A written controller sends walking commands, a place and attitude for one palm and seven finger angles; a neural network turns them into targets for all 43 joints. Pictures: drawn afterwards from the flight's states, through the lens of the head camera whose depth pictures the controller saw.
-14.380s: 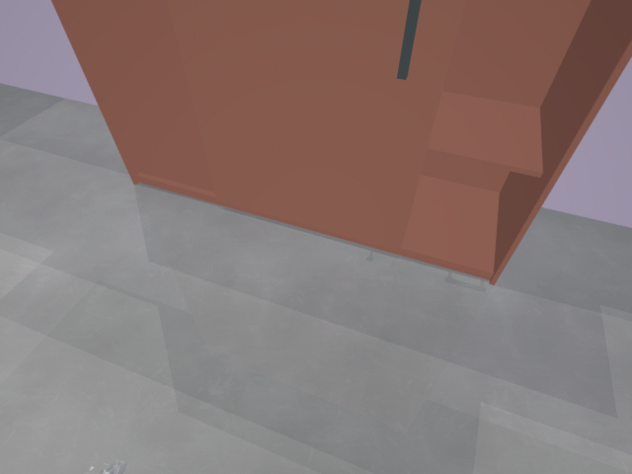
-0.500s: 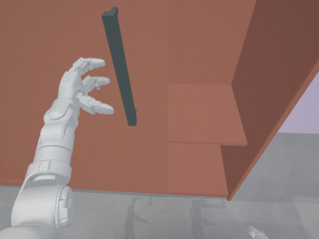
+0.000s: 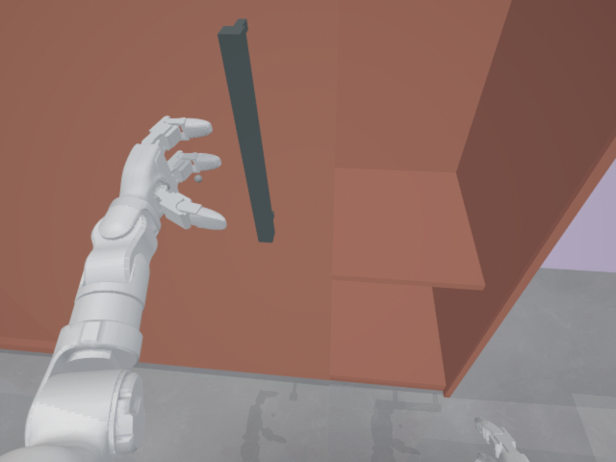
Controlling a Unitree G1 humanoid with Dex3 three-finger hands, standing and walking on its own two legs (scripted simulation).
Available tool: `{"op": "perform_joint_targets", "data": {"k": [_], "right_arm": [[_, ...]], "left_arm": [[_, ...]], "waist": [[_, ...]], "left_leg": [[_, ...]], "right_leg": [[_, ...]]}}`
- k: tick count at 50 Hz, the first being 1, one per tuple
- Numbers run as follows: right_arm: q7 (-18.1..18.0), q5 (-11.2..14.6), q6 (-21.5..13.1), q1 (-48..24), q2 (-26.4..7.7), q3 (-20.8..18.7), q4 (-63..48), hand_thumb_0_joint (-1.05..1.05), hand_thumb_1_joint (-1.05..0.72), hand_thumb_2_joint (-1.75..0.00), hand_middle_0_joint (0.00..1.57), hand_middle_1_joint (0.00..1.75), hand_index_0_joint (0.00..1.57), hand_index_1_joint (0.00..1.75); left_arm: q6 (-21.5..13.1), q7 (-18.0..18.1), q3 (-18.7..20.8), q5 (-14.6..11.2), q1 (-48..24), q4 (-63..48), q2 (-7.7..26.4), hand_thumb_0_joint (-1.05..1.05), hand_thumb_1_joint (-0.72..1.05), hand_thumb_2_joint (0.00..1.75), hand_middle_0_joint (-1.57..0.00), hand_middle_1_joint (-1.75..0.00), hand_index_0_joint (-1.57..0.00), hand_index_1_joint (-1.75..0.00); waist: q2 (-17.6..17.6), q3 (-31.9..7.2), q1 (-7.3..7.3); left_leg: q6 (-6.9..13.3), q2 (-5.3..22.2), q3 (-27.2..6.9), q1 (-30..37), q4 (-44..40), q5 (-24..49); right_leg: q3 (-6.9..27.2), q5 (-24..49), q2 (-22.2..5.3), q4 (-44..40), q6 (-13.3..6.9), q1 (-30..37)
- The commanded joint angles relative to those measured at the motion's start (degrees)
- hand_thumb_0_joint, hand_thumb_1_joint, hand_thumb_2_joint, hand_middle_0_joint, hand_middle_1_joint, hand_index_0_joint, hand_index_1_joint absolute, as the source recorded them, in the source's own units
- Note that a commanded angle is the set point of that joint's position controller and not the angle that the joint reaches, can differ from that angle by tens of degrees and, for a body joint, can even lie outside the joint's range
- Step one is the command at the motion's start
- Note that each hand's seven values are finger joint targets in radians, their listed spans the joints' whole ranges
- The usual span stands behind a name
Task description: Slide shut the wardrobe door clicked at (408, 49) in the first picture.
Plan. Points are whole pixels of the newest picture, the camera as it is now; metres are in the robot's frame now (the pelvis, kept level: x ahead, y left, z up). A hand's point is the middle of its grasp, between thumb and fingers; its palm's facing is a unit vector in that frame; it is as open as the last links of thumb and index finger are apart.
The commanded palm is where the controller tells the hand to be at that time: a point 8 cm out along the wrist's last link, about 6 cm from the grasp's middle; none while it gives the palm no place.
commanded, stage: move the hooked fingers beside the handle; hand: left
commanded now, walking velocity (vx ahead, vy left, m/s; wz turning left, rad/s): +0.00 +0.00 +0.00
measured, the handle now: (256, 149) +0.49 +0.10 +0.17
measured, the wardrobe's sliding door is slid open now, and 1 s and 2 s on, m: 0.37 0.36 0.36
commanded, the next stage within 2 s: feel for the door with the fingertips in 0.16 s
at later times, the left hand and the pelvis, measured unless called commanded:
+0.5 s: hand (218, 178) +0.42 +0.13 +0.18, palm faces -0.07 -1.00 -0.02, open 14.0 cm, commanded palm +0.40 +0.18 +0.17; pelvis +0.00 +0.00 +0.00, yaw +0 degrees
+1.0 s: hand (233, 169) +0.43 +0.12 +0.18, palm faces -0.05 -1.00 -0.01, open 14.0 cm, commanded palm +0.42 +0.17 +0.17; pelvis +0.00 +0.00 +0.00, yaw +0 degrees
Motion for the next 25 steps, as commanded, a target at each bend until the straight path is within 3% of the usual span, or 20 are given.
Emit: {"op": "perform_joint_targets", "data": {"k": [1,2,4,7,9,11,13,14,15,17,18,19,21,23,25], "right_arm": [[-0.1,-0.2,-3.1,-1.9,-6.4,-2.5,-7.0,0.0,-0.9,-0.9,0.2,0.3,0.2,0.3],[0.0,-0.3,-3.1,-2.1,-6.2,-2.3,-7.3,0.0,-0.9,-0.9,0.2,0.3,0.2,0.3],[0.1,-0.1,-2.8,-2.2,-6.2,-2.4,-7.5,0.0,-0.9,-0.9,0.2,0.3,0.2,0.3],[0.1,-0.2,-2.3,-2.0,-6.3,-2.2,-7.6,0.0,-0.9,-0.9,0.2,0.3,0.2,0.3],[0.1,-0.1,-2.2,-2.1,-6.1,-2.2,-8.0,0.0,-0.9,-0.9,0.2,0.3,0.2,0.3],[0.1,-0.3,-2.1,-1.9,-6.3,-2.4,-8.1,0.0,-0.9,-0.9,0.2,0.3,0.2,0.3],[0.2,-0.3,-2.4,-2.3,-5.9,-2.3,-8.8,0.0,-0.9,-0.9,0.2,0.3,0.2,0.3],[0.1,-0.1,-2.5,-2.4,-5.8,-2.4,-8.5,0.0,-0.9,-0.9,0.2,0.3,0.2,0.3],[0.0,0.0,-2.6,-2.1,-5.9,-2.4,-8.2,0.0,-0.9,-0.9,0.2,0.3,0.2,0.3],[0.0,0.0,-2.8,-2.1,-5.9,-2.5,-7.8,0.0,-0.9,-0.9,0.2,0.3,0.2,0.3],[0.0,0.1,-2.8,-1.9,-6.0,-2.5,-7.4,0.0,-0.9,-0.9,0.2,0.3,0.2,0.3],[0.0,0.1,-3.0,-1.8,-5.9,-2.5,-7.3,0.0,-0.9,-0.9,0.2,0.3,0.2,0.3],[0.1,-0.1,-3.1,-1.7,-6.1,-2.7,-6.9,0.0,-0.9,-0.9,0.2,0.3,0.2,0.3],[0.2,-0.1,-3.2,-1.6,-5.9,-2.6,-6.5,0.0,-0.9,-0.9,0.2,0.3,0.2,0.3],[0.4,-0.3,-3.5,-1.6,-5.6,-2.8,-6.7,0.0,-0.9,-0.9,0.2,0.3,0.2,0.3]], "left_arm": [[-4.5,1.2,3.0,0.1,-28.4,-11.5,11.6,0.0,-0.5,0.3,-0.3,-1.2,-0.3,-1.2],[-4.6,1.3,3.5,0.0,-27.7,-11.5,11.7,0.0,-0.5,0.3,-0.3,-1.2,-0.3,-1.2],[-4.5,1.5,3.3,-0.1,-27.0,-10.3,11.2,0.0,-0.5,0.3,-0.3,-1.2,-0.3,-1.2],[-4.7,2.0,4.9,0.6,-26.9,-9.4,13.2,0.0,-0.5,0.3,-0.3,-1.2,-0.3,-1.2],[-5.0,1.8,3.3,0.8,-28.0,-10.1,11.7,0.0,-0.5,0.3,-0.3,-1.2,-0.3,-1.2],[-5.7,2.1,6.0,0.8,-27.3,-11.5,14.9,0.0,-0.5,0.3,-0.3,-1.2,-0.3,-1.2],[-6.1,1.8,4.6,0.4,-27.5,-14.0,13.0,0.0,-0.5,0.3,-0.3,-1.2,-0.3,-1.2],[-5.9,1.5,3.8,0.2,-27.5,-13.5,12.0,0.0,-0.5,0.3,-0.3,-1.2,-0.3,-1.2],[-5.6,1.3,2.7,-0.2,-28.2,-13.0,10.6,0.0,-0.5,0.3,-0.3,-1.2,-0.3,-1.2],[-5.2,1.3,1.0,-0.2,-28.4,-12.6,8.7,0.0,-0.5,0.3,-0.3,-1.2,-0.3,-1.2],[-4.8,1.5,1.3,0.0,-28.2,-11.6,9.2,0.0,-0.5,0.3,-0.3,-1.2,-0.3,-1.2],[-4.8,1.7,-0.2,0.0,-29.9,-12.6,7.6,0.0,-0.5,0.3,-0.3,-1.2,-0.3,-1.2],[-4.5,2.5,0.8,0.1,-28.4,-12.0,8.2,0.0,-0.5,0.3,-0.3,-1.2,-0.3,-1.2],[-4.5,3.2,-0.3,0.2,-30.6,-11.8,7.0,0.0,-0.5,0.3,-0.3,-1.2,-0.3,-1.2],[-5.0,3.9,-0.3,0.4,-30.4,-13.2,6.2,0.0,-0.5,0.3,-0.3,-1.2,-0.3,-1.2]], "waist": [[-1.4,-16.3,-1.06],[-1.6,-16.5,-0.81],[-5.5,-15.6,-0.98],[-4.0,-14.5,-0.5],[-3.6,-15.1,-0.84],[-3.3,-16.7,-0.01],[-3.5,-18.2,-0.19],[-2.9,-17.4,-0.55],[-4.5,-16.6,-1.24],[-3.1,-15.2,-1.49],[-2.6,-14.7,-1.43],[-1.2,-14.9,-1.88],[-3.4,-15.2,-1.42],[-3.1,-14.4,-1.9],[-3.0,-17.4,-1.4]], "left_leg": [[1.3,-1.1,0.4,3.3,-2.7,14.5],[1.2,-1.2,0.4,3.0,-2.9,14.9],[1.3,-0.9,0.5,1.8,-2.9,14.8],[1.3,-1.0,0.7,0.8,-3.2,14.2],[1.3,-1.0,0.8,1.3,-3.1,14.0],[1.3,-1.0,0.9,1.4,-2.9,14.8],[1.4,-1.0,1.0,2.2,-3.1,15.4],[1.4,-0.9,1.1,2.5,-3.1,15.2],[1.6,-0.9,1.2,2.2,-3.0,14.7],[1.4,-0.9,1.0,2.2,-3.3,13.6],[1.3,-0.9,0.9,2.1,-3.4,12.7],[1.2,-1.0,0.9,2.7,-3.4,13.0],[1.3,-0.9,0.8,2.7,-3.2,13.4],[1.3,-1.0,0.7,2.2,-3.5,12.2],[1.3,-1.0,0.8,3.5,-3.0,14.1]], "right_leg": [[-1.2,12.9,1.6,-1.4,-2.1,7.5],[-1.3,13.6,1.5,-1.2,-2.1,8.3],[-1.4,14.0,1.6,-1.1,-1.9,8.4],[-1.1,13.5,1.4,-1.2,-1.9,8.5],[-1.0,13.5,1.4,-1.1,-1.9,8.2],[-0.8,14.2,1.5,-1.0,-1.9,9.8],[-0.7,15.4,1.5,-1.0,-1.8,10.9],[-0.7,15.3,1.6,-1.1,-1.9,10.1],[-0.8,15.0,1.7,-1.5,-1.7,9.5],[-1.1,13.3,1.8,-1.9,-1.8,8.2],[-1.2,12.0,1.8,-2.0,-1.8,7.4],[-1.3,12.1,1.8,-2.0,-1.9,7.0],[-1.4,12.0,1.9,-2.2,-1.8,7.3],[-1.4,10.9,1.9,-2.2,-1.8,6.6],[-1.2,12.7,1.8,-1.5,-1.8,7.7]]}}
